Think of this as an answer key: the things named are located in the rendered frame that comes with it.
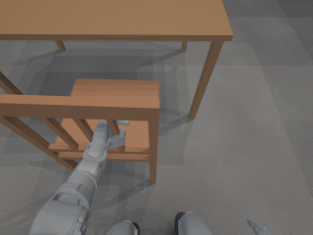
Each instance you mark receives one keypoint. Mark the robot left hand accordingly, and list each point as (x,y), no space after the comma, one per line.
(103,133)

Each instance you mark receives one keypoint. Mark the robot left upper arm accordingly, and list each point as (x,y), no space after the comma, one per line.
(61,218)

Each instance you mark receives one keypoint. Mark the robot right hand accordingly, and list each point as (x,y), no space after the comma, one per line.
(257,227)

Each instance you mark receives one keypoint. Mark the table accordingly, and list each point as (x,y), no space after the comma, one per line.
(118,20)

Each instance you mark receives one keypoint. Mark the left robot forearm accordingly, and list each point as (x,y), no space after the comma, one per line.
(84,180)

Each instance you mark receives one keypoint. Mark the chair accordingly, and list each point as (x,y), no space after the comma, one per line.
(91,100)

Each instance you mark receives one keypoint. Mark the robot right thigh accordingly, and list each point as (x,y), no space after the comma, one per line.
(192,225)

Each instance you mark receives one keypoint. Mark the right robot foot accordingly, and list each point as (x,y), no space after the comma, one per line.
(178,217)

